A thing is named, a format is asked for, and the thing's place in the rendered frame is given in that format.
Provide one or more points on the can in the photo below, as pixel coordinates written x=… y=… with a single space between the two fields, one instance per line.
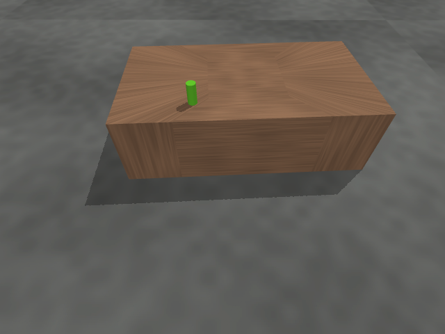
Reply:
x=191 y=92

